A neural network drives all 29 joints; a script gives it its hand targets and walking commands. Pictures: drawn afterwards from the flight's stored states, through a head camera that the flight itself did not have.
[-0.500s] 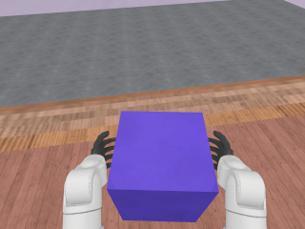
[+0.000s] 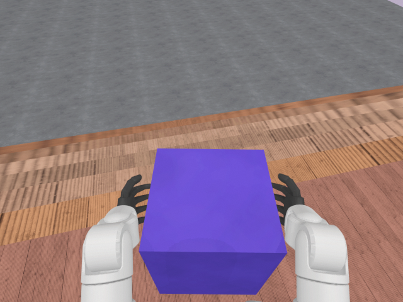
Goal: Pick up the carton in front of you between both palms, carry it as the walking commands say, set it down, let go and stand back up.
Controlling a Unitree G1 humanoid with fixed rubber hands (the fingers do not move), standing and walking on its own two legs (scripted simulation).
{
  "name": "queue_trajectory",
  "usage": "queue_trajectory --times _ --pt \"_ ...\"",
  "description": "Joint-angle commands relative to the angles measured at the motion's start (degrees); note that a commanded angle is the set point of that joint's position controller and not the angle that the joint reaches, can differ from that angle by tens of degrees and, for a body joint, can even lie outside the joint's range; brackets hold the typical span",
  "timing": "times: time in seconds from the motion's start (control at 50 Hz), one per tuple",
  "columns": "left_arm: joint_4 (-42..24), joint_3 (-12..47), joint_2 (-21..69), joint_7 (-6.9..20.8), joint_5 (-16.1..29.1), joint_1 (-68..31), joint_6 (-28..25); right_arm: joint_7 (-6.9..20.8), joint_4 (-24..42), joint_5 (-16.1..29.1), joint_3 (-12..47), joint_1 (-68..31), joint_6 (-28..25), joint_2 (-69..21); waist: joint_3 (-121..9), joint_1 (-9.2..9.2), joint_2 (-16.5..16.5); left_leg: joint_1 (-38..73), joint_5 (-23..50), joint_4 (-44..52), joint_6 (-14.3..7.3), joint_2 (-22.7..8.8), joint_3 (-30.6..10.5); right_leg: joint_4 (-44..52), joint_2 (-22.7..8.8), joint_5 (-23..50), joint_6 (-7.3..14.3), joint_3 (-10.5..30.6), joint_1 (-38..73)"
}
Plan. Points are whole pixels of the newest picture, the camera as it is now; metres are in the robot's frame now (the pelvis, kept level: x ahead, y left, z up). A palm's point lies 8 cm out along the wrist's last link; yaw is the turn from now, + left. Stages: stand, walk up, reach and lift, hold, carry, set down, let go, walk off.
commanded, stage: carry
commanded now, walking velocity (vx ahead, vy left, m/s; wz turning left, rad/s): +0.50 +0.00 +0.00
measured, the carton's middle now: (209, 225) +0.28 -0.01 -0.01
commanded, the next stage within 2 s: none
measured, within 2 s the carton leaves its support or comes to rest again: neither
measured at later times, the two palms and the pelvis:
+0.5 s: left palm (141, 86) +0.64 +0.15 +0.09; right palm (246, 76) +0.68 -0.14 +0.09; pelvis +0.33 -0.04 -0.01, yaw +5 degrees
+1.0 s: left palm (155, 38) +1.01 +0.15 +0.06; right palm (233, 38) +1.00 -0.15 +0.06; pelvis +0.64 +0.02 -0.03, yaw +3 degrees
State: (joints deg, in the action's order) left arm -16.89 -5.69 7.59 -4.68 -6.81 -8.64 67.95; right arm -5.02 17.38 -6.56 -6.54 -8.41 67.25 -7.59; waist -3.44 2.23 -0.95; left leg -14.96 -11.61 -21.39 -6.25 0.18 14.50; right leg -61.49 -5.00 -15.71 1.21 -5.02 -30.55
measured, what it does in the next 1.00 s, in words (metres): walks ahead: right foot, then left foot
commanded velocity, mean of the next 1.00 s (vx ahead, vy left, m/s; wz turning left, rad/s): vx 0.50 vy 0.00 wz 0.00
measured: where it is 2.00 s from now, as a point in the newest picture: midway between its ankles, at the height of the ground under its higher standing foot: (201, 156)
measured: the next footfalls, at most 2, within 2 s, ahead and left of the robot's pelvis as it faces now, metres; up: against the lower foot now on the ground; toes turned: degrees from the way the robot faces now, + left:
right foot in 0.32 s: +0.42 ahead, -0.08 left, +0.00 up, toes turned -7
left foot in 0.78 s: +0.66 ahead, +0.08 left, +0.00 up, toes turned +6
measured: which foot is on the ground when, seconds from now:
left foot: down 0.00-0.34, up 0.36-0.76, down 0.78-1.00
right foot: up 0.00-0.30, down 0.32-0.80, up 0.82-1.00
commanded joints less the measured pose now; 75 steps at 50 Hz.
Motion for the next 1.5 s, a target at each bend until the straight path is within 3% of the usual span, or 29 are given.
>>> queue_trajectory --times 0.0,0.22,0.28,0.3,0.32,0.34,0.42,0.66,0.72,0.74,0.76,0.78,0.8,0.82,0.86,0.9,1.04,1.08,1.12,1.2,1.22,1.24,1.26,1.28,1.3,1.34,1.4,1.46,1.48 --pt "-2.13 40.72 55.08 13.65 20.54 -22.24 -2.12 16.45 3.29 25.24 43.68 -25.67 -0.24 -54.72 -14.78 -1.24 -4.10 17.72 8.48 11.29 -1.62 -16.19 -17.03 7.18 -1.18 3.47 -0.91 -0.18 -7.12" --pt "-7.72 41.73 44.13 11.72 23.96 -34.33 1.47 14.08 4.29 23.73 40.17 -31.37 2.34 -42.48 -6.03 -0.42 -7.80 20.01 35.42 3.51 -1.40 -11.98 -6.38 28.17 4.26 14.27 2.54 -9.08 -2.90" --pt "-3.61 39.54 40.99 11.51 24.38 -38.17 2.55 12.98 1.78 23.85 39.26 -37.65 3.57 -39.69 -15.17 -4.47 -6.86 15.46 43.90 -18.78 2.15 -9.09 -0.61 33.32 9.20 10.70 3.23 -12.27 21.33" --pt "-2.42 38.83 40.79 11.48 24.58 -40.31 2.86 12.77 0.81 23.88 39.07 -40.81 3.80 -39.27 -19.53 -6.59 -1.86 6.21 28.03 -31.83 3.12 -8.09 -2.29 33.12 1.58 3.67 3.28 -3.02 33.17" --pt "-0.39 37.14 38.09 11.45 23.99 -43.15 2.93 12.50 -0.23 24.66 39.41 -43.24 4.35 -41.13 -23.92 -5.61 13.04 -10.94 1.42 -49.22 4.97 -0.26 -5.78 38.46 -16.27 -2.71 12.13 28.77 44.51" --pt "2.62 36.84 40.59 11.56 25.48 -43.45 3.09 12.29 -1.41 25.01 38.32 -45.56 4.45 -40.65 -23.63 -6.25 16.53 -20.44 -16.06 -59.96 4.52 3.69 -13.01 46.06 -18.16 -2.07 15.94 39.16 45.03" --pt "2.53 38.42 48.54 12.44 30.83 -58.01 1.65 11.33 -6.99 25.42 36.84 -54.21 2.89 -47.23 -20.28 -4.60 2.38 -23.03 -8.39 -57.35 2.18 -4.65 -16.12 41.56 -12.63 11.71 9.80 16.98 32.59" --pt "19.43 29.54 51.46 12.28 29.00 -69.71 0.09 9.32 -21.34 25.66 31.36 -68.41 0.99 -52.46 -15.75 -5.94 8.04 -25.57 6.77 -22.01 1.98 -0.32 -6.56 34.41 -4.92 36.72 9.07 1.84 32.98" --pt "20.85 28.22 53.28 11.96 27.99 -69.63 0.22 10.05 -22.63 26.25 30.03 -69.24 1.29 -54.45 -17.20 -3.26 11.41 -10.25 8.22 -15.03 0.71 3.98 -2.96 29.26 -3.80 46.74 6.45 -2.59 29.00" --pt "21.02 28.15 54.09 11.81 27.58 -70.13 0.23 10.48 -23.05 26.38 29.64 -68.52 1.32 -55.59 -23.43 1.91 11.42 2.78 15.83 -24.07 -0.81 4.12 -1.78 18.61 -5.57 56.89 4.45 -5.58 25.29" --pt "21.24 28.19 54.68 11.79 27.45 -70.09 0.26 10.93 -23.44 26.15 29.03 -66.70 1.20 -55.91 -25.44 7.50 6.92 11.86 15.47 -15.70 -0.32 3.40 -5.33 4.86 -2.67 51.31 2.56 -7.47 20.35" --pt "21.17 27.66 55.06 11.67 26.76 -70.76 0.17 11.40 -24.18 26.24 28.08 -66.94 1.05 -56.01 -24.10 8.56 -4.15 19.54 29.33 -13.89 0.24 -1.20 -13.26 -9.09 3.40 27.78 1.96 -5.05 10.81" --pt "22.64 26.96 56.26 11.47 26.06 -68.54 0.53 11.96 -25.19 26.58 27.49 -66.58 0.89 -55.36 -26.91 4.51 -23.62 29.85 40.26 -10.38 -9.38 -13.28 -36.29 -23.15 12.03 -14.06 0.25 -0.46 -5.37" --pt "21.44 26.13 54.60 10.68 24.41 -68.15 0.11 12.91 -24.99 28.26 28.61 -67.70 0.86 -57.86 -27.98 4.73 -19.21 34.67 29.00 -7.62 -13.22 -16.43 -44.76 -28.62 11.24 -16.72 1.16 6.18 -15.18" --pt "17.11 25.41 53.43 9.00 21.85 -71.64 -0.57 14.46 -19.71 32.29 31.74 -75.61 -0.19 -62.02 -23.89 4.19 -5.50 27.57 20.17 -10.12 -11.39 -15.71 -39.99 -23.72 6.08 -13.25 2.20 9.12 -19.84" --pt "15.16 24.79 52.75 7.77 20.49 -71.32 -1.18 14.85 -15.72 35.70 34.19 -80.67 -0.68 -63.70 -23.45 2.68 -0.30 19.88 14.63 -11.12 -10.09 -14.96 -37.23 -14.80 3.86 -9.38 2.06 9.76 -15.84" --pt "11.07 29.40 49.41 6.76 20.24 -66.00 -2.03 12.35 -13.11 33.65 35.67 -70.92 -1.08 -58.32 -25.35 3.71 -4.86 24.94 31.97 -22.01 -7.32 -10.54 -26.06 -3.68 4.97 6.53 3.12 2.57 -18.19" --pt "11.29 30.59 48.10 7.40 21.06 -66.01 -1.06 12.26 -14.95 31.84 34.59 -66.89 -0.67 -55.30 -20.35 8.43 -2.38 34.55 20.96 -27.85 -6.14 -6.84 -27.35 9.50 4.54 17.63 1.98 2.56 -31.38" --pt "13.30 30.92 46.74 8.16 21.51 -64.54 -0.24 12.33 -17.20 30.02 34.07 -65.29 -0.21 -53.05 -17.19 7.18 0.33 19.38 9.02 -29.61 -4.66 -3.19 -20.74 27.02 5.55 38.58 1.12 0.62 -13.79" --pt "16.92 29.11 44.28 8.99 21.33 -67.10 1.32 13.12 -23.11 29.56 31.94 -65.25 0.56 -51.42 -12.26 -1.85 -7.15 -2.52 0.79 -37.78 -1.27 -2.23 -12.83 35.09 6.15 48.46 1.39 -3.09 19.49" --pt "18.79 27.90 43.45 9.21 21.89 -65.97 1.61 13.22 -24.02 29.68 31.08 -67.79 0.74 -51.09 -20.31 -9.51 -6.55 -6.27 20.14 -51.28 1.14 -4.87 -9.00 23.47 8.52 49.33 2.63 -8.02 36.37" --pt "19.70 27.24 43.22 9.68 22.42 -67.38 1.81 12.90 -25.43 28.93 29.84 -68.61 1.08 -50.26 -21.58 -17.65 1.76 -10.28 24.09 -70.31 3.72 -2.62 -7.96 27.01 5.22 36.96 5.60 -2.78 41.99" --pt "21.99 25.61 43.05 10.42 23.44 -68.50 2.23 12.26 -26.57 28.07 29.15 -71.88 1.52 -49.69 -11.75 -18.59 10.86 -16.73 -19.21 -90.18 4.66 6.16 -9.39 32.98 0.51 37.70 8.30 4.75 36.10" --pt "23.77 25.19 42.54 11.03 25.07 -71.00 2.40 11.28 -27.69 25.83 25.82 -72.08 2.61 -48.41 -11.69 -7.57 17.71 -34.19 -26.31 -88.75 4.11 5.57 -19.81 20.92 -6.50 53.05 6.29 17.05 45.40" --pt "25.05 25.92 45.71 11.67 28.23 -73.70 2.85 10.03 -28.89 23.68 22.23 -70.67 3.76 -44.13 -15.00 -4.78 12.91 -30.96 -21.51 -80.71 4.09 2.23 -21.45 25.35 -11.41 47.39 6.84 22.49 39.31" --pt "22.59 26.22 49.19 12.21 32.05 -80.49 2.80 8.07 -27.99 21.54 19.20 -72.00 4.11 -44.04 -16.95 -2.97 5.25 -29.48 -11.77 -67.50 4.71 -1.01 -21.34 28.28 -12.94 20.48 10.00 30.95 28.55" --pt "19.96 27.05 57.20 12.06 35.09 -84.84 1.56 7.92 -24.16 22.68 20.80 -75.51 3.36 -49.63 -15.38 -4.76 1.40 -27.32 -10.26 -50.85 6.04 -2.78 -20.18 27.40 -12.38 19.53 15.81 34.16 18.60" --pt "19.73 27.85 60.70 11.49 34.35 -81.23 -0.01 8.38 -23.99 23.40 23.03 -72.52 1.79 -54.33 -21.03 -4.78 4.79 -31.39 -0.04 -55.17 2.52 -2.40 -16.54 19.72 -9.52 38.84 11.90 25.97 26.13" --pt "18.48 27.50 61.04 11.38 33.76 -79.66 -0.73 8.59 -23.15 23.94 24.58 -71.75 1.09 -55.72 -21.04 -7.00 1.87 -34.14 13.48 -42.54 2.14 -2.82 -17.94 13.49 -3.02 27.60 8.21 19.82 29.40"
